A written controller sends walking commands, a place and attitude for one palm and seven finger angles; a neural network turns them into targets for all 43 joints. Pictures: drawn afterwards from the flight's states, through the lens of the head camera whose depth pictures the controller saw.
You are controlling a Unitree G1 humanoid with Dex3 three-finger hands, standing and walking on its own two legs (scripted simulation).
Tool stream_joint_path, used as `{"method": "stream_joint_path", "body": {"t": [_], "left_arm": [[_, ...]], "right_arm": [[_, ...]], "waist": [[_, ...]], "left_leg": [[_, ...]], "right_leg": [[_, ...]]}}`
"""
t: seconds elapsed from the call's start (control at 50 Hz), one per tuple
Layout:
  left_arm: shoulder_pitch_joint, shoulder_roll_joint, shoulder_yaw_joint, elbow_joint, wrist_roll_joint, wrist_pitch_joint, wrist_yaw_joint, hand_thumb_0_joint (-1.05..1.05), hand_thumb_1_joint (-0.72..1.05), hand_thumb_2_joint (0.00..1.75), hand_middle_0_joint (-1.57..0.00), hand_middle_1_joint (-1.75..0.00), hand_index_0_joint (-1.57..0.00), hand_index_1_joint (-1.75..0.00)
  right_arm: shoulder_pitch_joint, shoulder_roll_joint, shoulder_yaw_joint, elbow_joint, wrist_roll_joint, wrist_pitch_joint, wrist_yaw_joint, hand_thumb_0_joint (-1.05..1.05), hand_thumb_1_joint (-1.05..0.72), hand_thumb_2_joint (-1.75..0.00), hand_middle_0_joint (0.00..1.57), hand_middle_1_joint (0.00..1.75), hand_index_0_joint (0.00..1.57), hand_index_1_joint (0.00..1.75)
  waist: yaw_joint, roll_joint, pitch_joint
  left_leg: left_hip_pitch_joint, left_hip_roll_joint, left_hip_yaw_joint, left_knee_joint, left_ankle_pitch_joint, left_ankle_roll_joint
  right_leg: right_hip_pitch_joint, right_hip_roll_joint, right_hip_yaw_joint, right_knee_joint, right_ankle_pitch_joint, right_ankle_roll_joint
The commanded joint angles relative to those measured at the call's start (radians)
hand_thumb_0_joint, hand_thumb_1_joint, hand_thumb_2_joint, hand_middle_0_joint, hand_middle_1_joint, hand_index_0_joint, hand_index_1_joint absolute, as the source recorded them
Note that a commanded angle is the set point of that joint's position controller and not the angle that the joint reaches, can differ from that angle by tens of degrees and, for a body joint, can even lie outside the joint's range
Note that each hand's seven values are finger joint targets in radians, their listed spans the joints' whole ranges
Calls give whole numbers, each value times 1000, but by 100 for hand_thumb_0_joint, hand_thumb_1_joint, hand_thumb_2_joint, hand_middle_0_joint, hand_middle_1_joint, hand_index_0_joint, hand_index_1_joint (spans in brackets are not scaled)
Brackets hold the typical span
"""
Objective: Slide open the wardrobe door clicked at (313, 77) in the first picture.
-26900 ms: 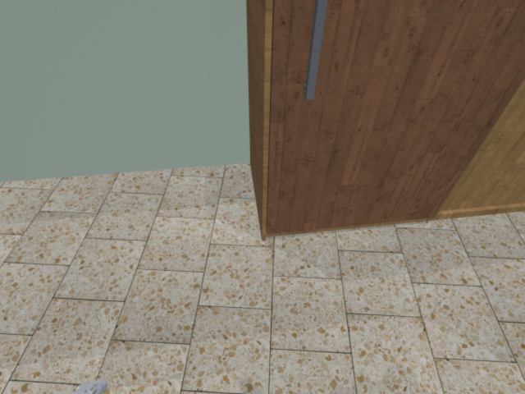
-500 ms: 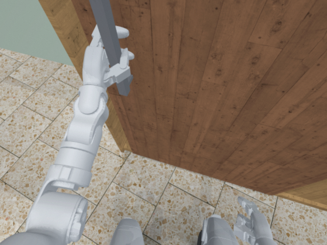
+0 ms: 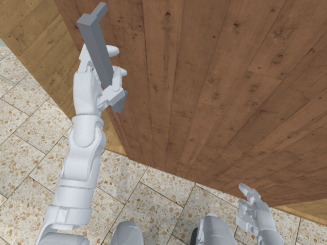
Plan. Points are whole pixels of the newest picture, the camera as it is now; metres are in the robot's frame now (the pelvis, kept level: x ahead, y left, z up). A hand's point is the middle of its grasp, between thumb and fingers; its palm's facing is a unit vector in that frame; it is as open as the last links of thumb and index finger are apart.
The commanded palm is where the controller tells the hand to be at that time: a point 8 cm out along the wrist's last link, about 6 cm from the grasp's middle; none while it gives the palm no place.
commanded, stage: step sideways, sliding the door along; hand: left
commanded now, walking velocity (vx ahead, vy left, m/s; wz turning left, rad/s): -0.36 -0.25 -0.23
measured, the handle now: (111, 69) +0.42 +0.21 +0.13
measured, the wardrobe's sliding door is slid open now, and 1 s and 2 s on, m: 0.22 0.61 0.66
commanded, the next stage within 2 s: stop walking and hold the door there in 1.72 s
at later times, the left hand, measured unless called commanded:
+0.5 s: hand (222, 124) +0.33 -0.03 +0.13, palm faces +0.03 -1.00 +0.03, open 6.6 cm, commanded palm +0.31 -0.03 +0.12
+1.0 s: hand (321, 154) +0.31 -0.20 +0.13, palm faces +0.06 -1.00 -0.08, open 6.2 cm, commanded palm +0.28 -0.19 +0.13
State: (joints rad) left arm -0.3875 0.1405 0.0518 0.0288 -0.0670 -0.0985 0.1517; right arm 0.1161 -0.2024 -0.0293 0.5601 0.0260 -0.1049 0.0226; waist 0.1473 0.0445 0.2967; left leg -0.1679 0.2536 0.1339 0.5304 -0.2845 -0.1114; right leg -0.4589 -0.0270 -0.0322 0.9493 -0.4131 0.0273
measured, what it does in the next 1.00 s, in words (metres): steps to the right: right foot, then left foot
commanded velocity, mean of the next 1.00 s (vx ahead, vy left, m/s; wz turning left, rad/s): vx -0.11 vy -0.29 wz -0.10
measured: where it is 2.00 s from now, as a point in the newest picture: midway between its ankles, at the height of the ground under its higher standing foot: outside the picture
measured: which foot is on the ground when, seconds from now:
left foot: down 0.00-0.14, up 0.16-0.38, down 0.40-0.80, up 0.82-1.00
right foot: up 0.00-0.10, down 0.12-0.40, up 0.42-0.78, down 0.80-1.00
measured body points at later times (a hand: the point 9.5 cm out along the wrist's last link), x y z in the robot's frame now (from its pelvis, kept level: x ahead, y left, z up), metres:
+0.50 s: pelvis -0.02 -0.13 -0.01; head +0.08 -0.11 +0.43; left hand +0.33 +0.02 +0.13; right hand +0.17 -0.36 -0.10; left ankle -0.03 +0.00 -0.74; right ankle +0.00 -0.25 -0.68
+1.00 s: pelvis -0.07 -0.29 +0.00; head +0.01 -0.31 +0.44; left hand +0.30 -0.15 +0.14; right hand +0.09 -0.55 -0.12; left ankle -0.09 -0.19 -0.69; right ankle -0.05 -0.39 -0.74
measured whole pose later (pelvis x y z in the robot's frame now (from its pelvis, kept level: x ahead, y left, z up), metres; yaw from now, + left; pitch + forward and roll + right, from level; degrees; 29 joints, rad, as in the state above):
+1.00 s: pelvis -0.07 -0.29 +0.00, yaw -7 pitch +2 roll +1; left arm -0.28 0.13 0.05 -0.02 -0.06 -0.07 0.18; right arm 0.06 -0.24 -0.04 0.64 0.01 -0.04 -0.06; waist 0.03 0.03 0.18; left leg -0.39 0.02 0.14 0.88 -0.56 -0.04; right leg -0.34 -0.05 -0.09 0.55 -0.23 -0.03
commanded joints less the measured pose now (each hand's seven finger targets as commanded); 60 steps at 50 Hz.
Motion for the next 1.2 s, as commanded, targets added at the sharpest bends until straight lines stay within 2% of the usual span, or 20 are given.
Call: {"method": "stream_joint_path", "body": {"t": [0.0, 0.08, 0.14, 0.16, 0.22, 0.32, 0.34, 0.38, 0.4, 0.5, 0.7, 0.74, 0.78, 0.8, 0.84, 0.98, 1.0, 1.04, 1.06, 1.18], "left_arm": [[-356, -52, -247, -378, 38, -129, -101, 0, 90, 90, -45, -140, -45, -140], [-277, -2, -209, -402, 38, -149, -89, 0, 90, 90, -45, -140, -45, -140], [-172, 139, -127, -451, 51, -150, -74, 0, 90, 90, -45, -140, -45, -140], [-83, 155, -81, -459, 34, -144, -70, 0, 90, 90, -45, -140, -45, -140], [-132, 31, -163, -613, 25, -187, -49, 0, 90, 90, -45, -140, -45, -140], [-125, -14, -249, -614, 48, -245, -65, 0, 90, 90, -45, -140, -45, -140], [-152, -30, -289, -620, 43, -251, -78, 0, 90, 90, -45, -140, -45, -140], [-174, -77, -356, -630, 39, -237, -105, 0, 90, 90, -45, -140, -45, -140], [-174, -110, -361, -554, 66, -227, -107, 0, 90, 90, -45, -140, -45, -140], [-259, -90, -328, -485, 65, -144, -103, 0, 90, 90, -45, -140, -45, -140], [-213, 6, -205, -366, 34, -109, -101, 0, 90, 90, -45, -140, -45, -140], [-229, 9, -213, -385, 40, -115, -96, 0, 90, 90, -45, -140, -45, -140], [-200, 96, -174, -384, 52, -101, -71, 0, 90, 90, -45, -140, -45, -140], [-159, 97, -173, -388, 60, -91, -60, 0, 90, 90, -45, -140, -45, -140], [-232, 60, -192, -465, 36, -104, -64, 0, 90, 90, -45, -140, -45, -140], [-278, 86, -122, -389, 42, -140, -49, 0, 90, 90, -45, -140, -45, -140], [-317, 38, -179, -400, 38, -148, -63, 0, 90, 90, -45, -140, -45, -140], [-349, -1, -217, -405, 26, -155, -85, 0, 90, 90, -45, -140, -45, -140], [-364, 33, -173, -340, 36, -146, -89, 0, 90, 90, -45, -140, -45, -140], [-470, -3, -216, -268, 36, -80, -114, 0, 90, 90, -45, -140, -45, -140]], "right_arm": [[-41, -129, -39, -156, 4, -62, -12, 0, -90, -90, 20, 30, 20, 30], [-46, -110, -24, -147, 28, -78, -17, 0, -90, -90, 20, 30, 20, 30], [-106, -42, 6, -162, 15, -72, -42, 0, -90, -90, 20, 30, 20, 30], [-77, -63, -16, -147, 7, -67, -53, 0, -90, -90, 20, 30, 20, 30], [-119, -25, 27, -102, 9, -75, -51, 0, -90, -90, 20, 30, 20, 30], [-92, -61, -6, -112, 2, -6, -50, 0, -90, -90, 20, 30, 20, 30], [-83, -76, -21, -114, -4, 0, -51, 0, -90, -90, 20, 30, 20, 30], [-74, -162, -59, -176, 2, -7, -30, 0, -90, -90, 20, 30, 20, 30], [-68, -148, -45, -177, -8, -22, -9, 0, -90, -90, 20, 30, 20, 30], [-60, -160, -55, -135, -9, -37, 3, 0, -90, -90, 20, 30, 20, 30], [-24, -134, -43, -134, 4, -19, -30, 0, -90, -90, 20, 30, 20, 30], [-37, -105, -33, -129, 23, -27, -29, 0, -90, -90, 20, 30, 20, 30], [-78, -45, -9, -141, 32, -30, -50, 0, -90, -90, 20, 30, 20, 30], [-127, -32, 10, -135, 6, -37, -65, 0, -90, -90, 20, 30, 20, 30], [-100, -72, -23, -97, -7, -38, -86, 0, -90, -90, 20, 30, 20, 30], [-92, -91, -22, -56, -18, 40, -101, 0, -90, -90, 20, 30, 20, 30], [-62, -92, -25, -63, -19, 45, -102, 0, -90, -90, 20, 30, 20, 30], [-63, -137, -45, -88, -19, 27, -82, 0, -90, -90, 20, 30, 20, 30], [-91, -145, -41, -89, -8, 26, -55, 0, -90, -90, 20, 30, 20, 30], [-52, -166, -53, -62, -4, 42, -43, 0, -90, -90, 20, 30, 20, 30]], "waist": [[-172, 301, -557], [-165, 220, -553], [-111, -303, -561], [-83, -465, -631], [-132, -263, -634], [-178, -237, -707], [-193, -191, -721], [-159, 246, -728], [-152, 119, -725], [-167, 203, -550], [-181, 318, -540], [-161, 180, -576], [-136, -267, -587], [-97, -295, -592], [-110, -455, -620], [-161, -176, -659], [-191, -70, -685], [-157, 231, -713], [-148, 99, -707], [-162, 146, -543]], "left_leg": [[373, 159, 3, -17, 962, 176], [278, 77, 33, 146, 706, 179], [-196, -203, -16, 567, -461, 124], [-209, -239, -117, 722, -527, 74], [-342, -199, -187, 552, -438, 73], [9, -167, -77, 13, 30, 61], [187, -101, -101, -65, 246, 86], [524, 369, -487, -86, 1183, 306], [460, 356, -404, -29, 1184, 349], [342, 236, -161, -59, 893, 246], [263, 140, 6, -11, 766, 156], [174, 58, 6, 133, 489, 145], [-204, -150, 13, 436, -367, 176], [-276, -209, -57, 622, -487, 149], [-328, -194, -142, 721, -434, 89], [-30, -177, -5, -21, -8, 81], [214, -112, -55, -153, 231, 103], [543, 393, -570, -97, 1115, 325], [460, 383, -476, -82, 973, 357], [263, 195, -139, -115, 685, 235]], "right_leg": [[32, 21, -60, -166, 63, 19], [220, 52, -112, -454, 367, 30], [424, -280, 254, -489, 1464, -96], [429, -292, 322, -459, 1506, -105], [640, -281, 296, -402, 1423, -204], [501, -200, 170, -336, 1223, -162], [344, -166, 137, -300, 997, -131], [-157, -19, 70, 34, -169, -5], [-144, -4, 145, 192, -179, -21], [-227, -36, 69, 230, -18, 17], [127, 59, -108, -351, 90, 30], [299, 28, -93, -560, 349, 18], [476, -229, 159, -525, 1029, -105], [421, -314, 241, -510, 1185, -152], [505, -282, 261, -466, 1155, -181], [441, -193, 109, -334, 955, -173], [242, -152, 86, -240, 737, -124], [-217, -4, 83, 115, -169, -9], [-184, -9, 163, 223, -113, -24], [-213, -42, 37, 180, 122, 16]]}}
